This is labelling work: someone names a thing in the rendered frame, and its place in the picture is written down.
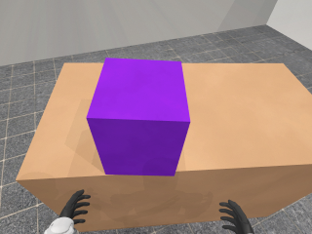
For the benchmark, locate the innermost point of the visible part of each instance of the robot left hand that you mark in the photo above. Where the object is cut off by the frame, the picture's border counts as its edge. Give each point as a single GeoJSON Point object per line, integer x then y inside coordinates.
{"type": "Point", "coordinates": [72, 205]}

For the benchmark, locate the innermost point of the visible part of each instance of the carton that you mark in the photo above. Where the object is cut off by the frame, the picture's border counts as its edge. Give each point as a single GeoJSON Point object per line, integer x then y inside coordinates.
{"type": "Point", "coordinates": [139, 116]}

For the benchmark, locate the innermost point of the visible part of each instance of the robot left forearm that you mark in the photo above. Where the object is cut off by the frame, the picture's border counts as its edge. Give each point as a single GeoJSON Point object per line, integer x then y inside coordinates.
{"type": "Point", "coordinates": [62, 225]}

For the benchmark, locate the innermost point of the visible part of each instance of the robot right hand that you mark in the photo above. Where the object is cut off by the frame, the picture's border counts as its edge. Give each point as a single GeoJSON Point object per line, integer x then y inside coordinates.
{"type": "Point", "coordinates": [239, 219]}

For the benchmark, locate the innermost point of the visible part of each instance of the pedestal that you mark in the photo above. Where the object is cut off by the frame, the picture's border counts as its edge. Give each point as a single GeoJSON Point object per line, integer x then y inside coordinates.
{"type": "Point", "coordinates": [249, 141]}

